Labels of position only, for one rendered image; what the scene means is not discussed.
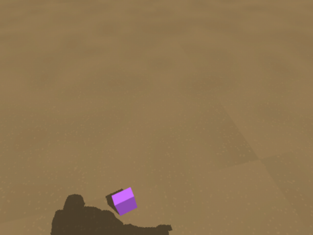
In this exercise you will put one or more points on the carton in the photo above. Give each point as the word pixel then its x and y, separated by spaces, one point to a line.
pixel 124 201

